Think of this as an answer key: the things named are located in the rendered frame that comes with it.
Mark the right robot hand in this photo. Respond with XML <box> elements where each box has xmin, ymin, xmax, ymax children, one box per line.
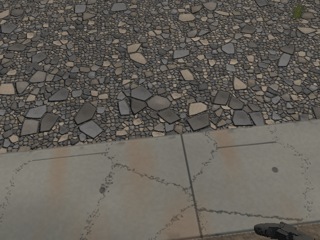
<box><xmin>254</xmin><ymin>221</ymin><xmax>315</xmax><ymax>240</ymax></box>

